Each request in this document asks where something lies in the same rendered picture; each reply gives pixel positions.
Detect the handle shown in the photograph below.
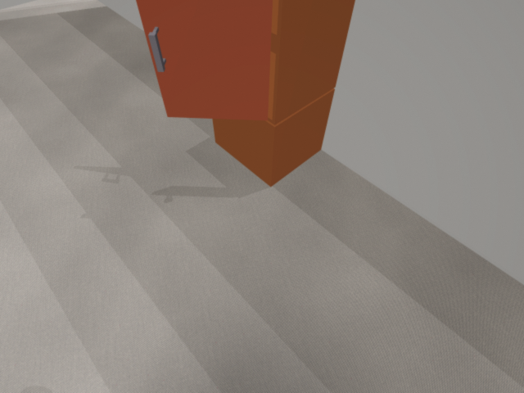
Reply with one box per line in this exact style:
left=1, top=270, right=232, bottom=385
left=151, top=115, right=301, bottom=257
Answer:
left=148, top=27, right=166, bottom=72

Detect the cupboard door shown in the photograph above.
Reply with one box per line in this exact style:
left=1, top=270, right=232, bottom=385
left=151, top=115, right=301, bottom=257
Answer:
left=136, top=0, right=273, bottom=120

